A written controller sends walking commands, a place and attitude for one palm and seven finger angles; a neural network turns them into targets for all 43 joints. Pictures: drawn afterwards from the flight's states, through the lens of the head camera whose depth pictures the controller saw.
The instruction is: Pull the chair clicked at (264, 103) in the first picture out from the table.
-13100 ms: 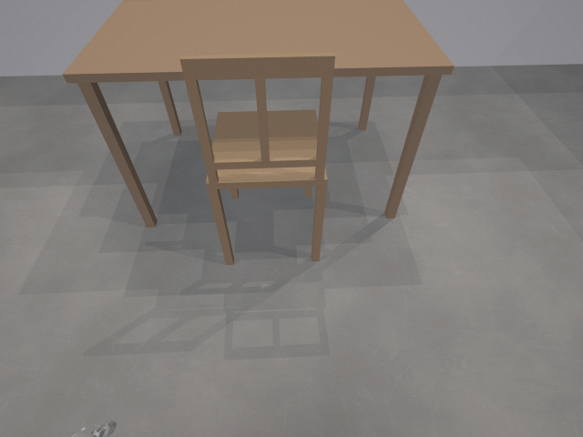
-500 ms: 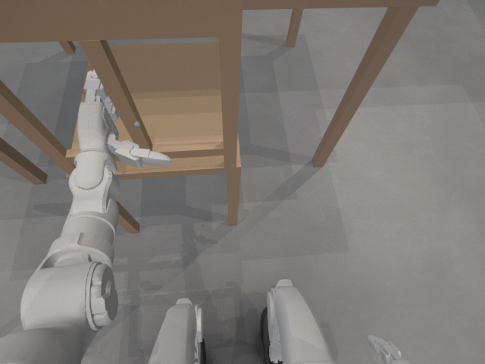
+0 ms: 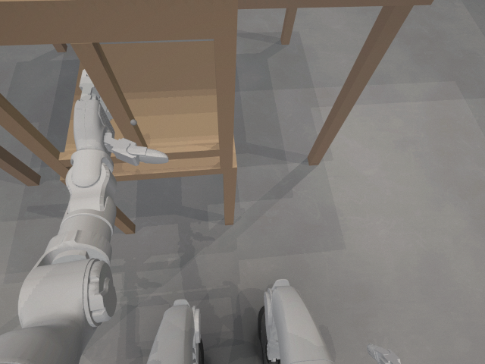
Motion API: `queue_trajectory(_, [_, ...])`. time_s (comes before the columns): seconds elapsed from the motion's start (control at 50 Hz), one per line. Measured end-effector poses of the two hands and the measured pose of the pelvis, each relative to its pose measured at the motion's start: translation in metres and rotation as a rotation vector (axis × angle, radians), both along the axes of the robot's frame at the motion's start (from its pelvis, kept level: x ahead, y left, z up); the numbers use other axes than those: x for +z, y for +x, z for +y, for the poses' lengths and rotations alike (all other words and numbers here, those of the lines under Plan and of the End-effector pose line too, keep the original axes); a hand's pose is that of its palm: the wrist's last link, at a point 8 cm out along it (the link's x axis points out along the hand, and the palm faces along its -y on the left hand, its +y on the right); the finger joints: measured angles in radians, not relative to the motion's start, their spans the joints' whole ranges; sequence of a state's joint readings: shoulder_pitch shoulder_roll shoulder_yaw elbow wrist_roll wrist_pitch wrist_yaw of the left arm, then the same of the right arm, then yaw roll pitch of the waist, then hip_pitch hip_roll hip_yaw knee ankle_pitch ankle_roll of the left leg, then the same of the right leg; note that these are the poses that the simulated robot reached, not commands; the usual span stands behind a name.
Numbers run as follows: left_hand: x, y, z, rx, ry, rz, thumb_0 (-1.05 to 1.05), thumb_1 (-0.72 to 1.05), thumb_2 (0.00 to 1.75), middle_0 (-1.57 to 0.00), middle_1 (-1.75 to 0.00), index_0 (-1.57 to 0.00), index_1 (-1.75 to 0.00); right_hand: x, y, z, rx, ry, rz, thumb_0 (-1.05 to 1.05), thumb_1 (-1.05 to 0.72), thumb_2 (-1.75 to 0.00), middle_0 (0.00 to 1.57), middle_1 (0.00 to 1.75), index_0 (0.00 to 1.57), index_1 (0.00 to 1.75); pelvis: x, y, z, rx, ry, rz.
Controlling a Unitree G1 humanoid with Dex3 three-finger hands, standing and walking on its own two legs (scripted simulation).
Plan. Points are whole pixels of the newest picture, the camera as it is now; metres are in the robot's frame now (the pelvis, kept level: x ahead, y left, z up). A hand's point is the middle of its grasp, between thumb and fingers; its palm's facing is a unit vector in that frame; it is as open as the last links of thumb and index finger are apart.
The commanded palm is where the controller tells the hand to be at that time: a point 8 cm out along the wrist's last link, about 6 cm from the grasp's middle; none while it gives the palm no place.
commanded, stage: hook a spindle and tug to test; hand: left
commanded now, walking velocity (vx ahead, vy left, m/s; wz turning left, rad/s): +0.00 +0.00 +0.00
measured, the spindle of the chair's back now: (119, 108) +0.52 +0.17 +0.05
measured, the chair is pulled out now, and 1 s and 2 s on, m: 0.00 0.00 0.04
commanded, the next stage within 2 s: step backward, pulling the chair out in 1.50 s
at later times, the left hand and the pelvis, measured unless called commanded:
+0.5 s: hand (130, 126) +0.48 +0.15 +0.05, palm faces +0.05 -1.00 -0.04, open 13.3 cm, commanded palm +0.45 +0.20 +0.04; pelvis +0.00 +0.00 +0.00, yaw +0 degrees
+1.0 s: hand (131, 123) +0.49 +0.15 +0.05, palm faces +0.06 -1.00 -0.02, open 5.7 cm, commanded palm +0.45 +0.20 +0.04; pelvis +0.00 +0.00 +0.00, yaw +0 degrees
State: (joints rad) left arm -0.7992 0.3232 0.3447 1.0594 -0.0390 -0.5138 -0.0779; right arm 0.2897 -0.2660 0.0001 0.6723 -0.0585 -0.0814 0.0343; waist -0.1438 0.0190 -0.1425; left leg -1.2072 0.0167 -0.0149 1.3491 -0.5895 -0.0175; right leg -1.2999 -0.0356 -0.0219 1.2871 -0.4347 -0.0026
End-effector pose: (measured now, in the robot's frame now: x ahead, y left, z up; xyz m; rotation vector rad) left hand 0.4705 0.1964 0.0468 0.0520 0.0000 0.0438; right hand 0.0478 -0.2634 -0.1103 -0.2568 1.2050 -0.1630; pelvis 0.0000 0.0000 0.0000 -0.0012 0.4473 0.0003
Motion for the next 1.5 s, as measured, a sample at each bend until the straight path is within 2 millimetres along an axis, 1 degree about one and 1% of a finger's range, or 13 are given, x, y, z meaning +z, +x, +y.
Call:
queue_trajectory(0.08, [0.002,-0.003,0.003,0.005,-0.004,-0.006,-0.01,-0.5,0.3,-0.07,-0.1,-0.07,-0.1,0.001,0.007,0.0,0.004,0.002,-0.017,0.01,-0.91,-0.9,0.21,0.3,0.2,0.3,0.001,0.001,-0.001,-0.001,0.001,-0.004])
queue_trajectory(0.16, [0.001,-0.008,0.006,0.003,-0.004,-0.005,-0.01,-0.5,0.3,-0.09,-0.18,-0.09,-0.18,0.002,0.013,0.0,0.014,0.0,-0.03,0.01,-0.91,-0.9,0.21,0.3,0.2,0.3,0.002,0.001,-0.001,0.002,0.0,-0.008])
queue_trajectory(0.26, [0.0,-0.01,0.007,-0.002,-0.008,-0.009,-0.01,-0.5,0.3,-0.15,-0.37,-0.15,-0.37,0.003,0.019,-0.001,0.025,-0.008,-0.042,0.01,-0.91,-0.9,0.21,0.3,0.2,0.3,0.001,0.0,0.0,0.007,-0.003,-0.01])
queue_trajectory(0.4, [0.002,-0.012,0.001,-0.017,-0.012,-0.022,-0.01,-0.47,0.32,-0.26,-0.72,-0.26,-0.72,0.003,0.02,0.0,0.028,-0.008,-0.045,0.01,-0.91,-0.9,0.21,0.3,0.2,0.3,0.001,-0.001,0.001,0.01,-0.004,-0.013])
queue_trajectory(0.48, [0.003,-0.011,0.002,0.003,-0.015,-0.016,-0.01,-0.36,0.36,-0.33,-0.93,-0.32,-0.93,0.002,0.018,0.001,0.026,-0.005,-0.043,0.01,-0.91,-0.9,0.21,0.3,0.2,0.3,0.001,-0.001,0.001,0.009,-0.004,-0.014])
queue_trajectory(0.58, [0.003,-0.01,0.004,0.005,-0.009,-0.013,-0.01,-0.15,0.45,-0.42,-1.19,-0.39,-1.19,0.002,0.013,0.003,0.019,0.001,-0.035,0.01,-0.91,-0.9,0.21,0.3,0.2,0.3,0.001,-0.002,0.001,0.007,-0.003,-0.014])
queue_trajectory(0.68, [0.003,-0.006,0.005,0.0,-0.017,-0.014,0.0,0.1,0.56,-0.45,-1.33,-0.43,-1.34,0.001,0.007,0.004,0.014,-0.001,-0.019,0.01,-0.91,-0.9,0.21,0.3,0.2,0.3,0.0,-0.002,0.002,0.007,-0.005,-0.01])
queue_trajectory(0.76, [0.003,-0.004,0.004,-0.003,-0.017,-0.016,0.0,0.31,0.65,-0.46,-1.38,-0.44,-1.39,0.001,0.003,0.004,0.006,-0.003,-0.009,0.01,-0.91,-0.9,0.21,0.3,0.2,0.3,0.0,-0.001,0.003,0.005,-0.006,-0.006])
queue_trajectory(0.86, [0.003,-0.005,0.003,0.005,-0.02,-0.015,0.01,0.58,0.77,-0.45,-1.39,-0.43,-1.4,0.002,0.0,0.004,-0.003,0.002,0.003,0.01,-0.91,-0.9,0.21,0.3,0.2,0.3,0.001,0.001,0.004,0.001,-0.006,-0.006])
queue_trajectory(0.9, [0.003,-0.005,0.003,0.006,-0.021,-0.015,0.01,0.66,0.8,-0.45,-1.39,-0.43,-1.4,0.002,0.0,0.005,-0.003,0.003,0.007,0.01,-0.91,-0.9,0.21,0.3,0.2,0.3,0.002,0.001,0.004,0.001,-0.006,-0.007])
queue_trajectory(1.06, [0.002,-0.006,0.001,0.011,-0.032,-0.017,0.01,0.68,0.79,-0.43,-1.41,-0.4,-1.43,0.005,0.008,0.005,-0.003,0.005,-0.005,0.01,-0.91,-0.9,0.21,0.3,0.2,0.3,0.004,0.004,0.004,-0.002,-0.005,-0.007])
queue_trajectory(1.28, [0.003,-0.008,0.002,-0.004,-0.034,-0.01,0.02,0.7,0.76,-0.41,-1.41,-0.38,-1.44,0.011,0.031,0.006,-0.01,0.011,-0.054,0.01,-0.91,-0.9,0.21,0.3,0.2,0.3,0.009,0.014,0.004,-0.015,-0.002,-0.007])
queue_trajectory(1.5, [0.003,-0.025,0.005,-0.01,-0.039,-0.005,0.02,0.7,0.76,-0.39,-1.42,-0.37,-1.44,0.018,0.059,0.01,-0.002,0.026,-0.103,0.01,-0.91,-0.9,0.21,0.3,0.2,0.3,0.016,0.027,0.005,-0.019,-0.003,-0.011])
